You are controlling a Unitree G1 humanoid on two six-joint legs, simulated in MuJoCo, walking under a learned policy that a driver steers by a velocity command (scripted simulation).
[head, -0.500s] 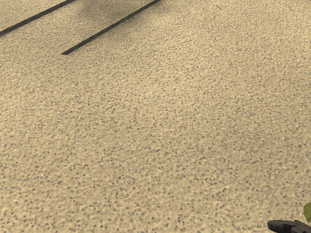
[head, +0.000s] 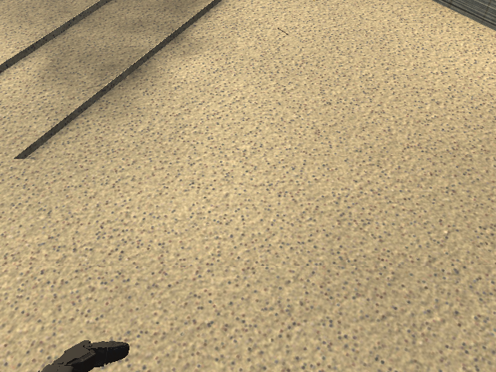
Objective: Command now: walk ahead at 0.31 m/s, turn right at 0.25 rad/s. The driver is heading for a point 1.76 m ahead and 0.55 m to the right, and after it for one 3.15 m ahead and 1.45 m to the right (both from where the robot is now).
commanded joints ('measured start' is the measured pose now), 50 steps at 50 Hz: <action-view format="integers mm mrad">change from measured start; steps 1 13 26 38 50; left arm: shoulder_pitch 325 173 269 129 71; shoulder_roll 188 201 223 142 118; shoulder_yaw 57 81 103 71 35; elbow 38 5 -12 -125 -75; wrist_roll -21 -44 -40 -42 -10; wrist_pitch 17 100 165 174 103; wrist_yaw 5 72 93 38 59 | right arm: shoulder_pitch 67 -250 -306 -253 -187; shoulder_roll -102 -40 -72 -179 -102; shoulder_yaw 2 2 -13 -52 -35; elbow -95 -210 -264 -209 -150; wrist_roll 11 -15 -19 4 -5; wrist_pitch -24 70 75 106 125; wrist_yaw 6 -36 -23 -22 -34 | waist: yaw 131 66 110 47 45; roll -206 -85 110 192 -142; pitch -302 -172 -83 -96 -92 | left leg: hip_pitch -593 -264 64 66 -290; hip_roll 15 -31 281 300 52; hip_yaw -91 -84 -267 -67 -39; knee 436 -122 -546 -569 140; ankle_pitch -257 176 612 455 19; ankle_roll -55 -87 203 199 -100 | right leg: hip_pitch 765 165 -237 25 251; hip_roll -352 -146 24 -30 -203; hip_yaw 414 296 110 -60 147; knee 56 -94 764 228 -148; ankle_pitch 913 465 -425 -285 259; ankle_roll -312 -167 135 87 -158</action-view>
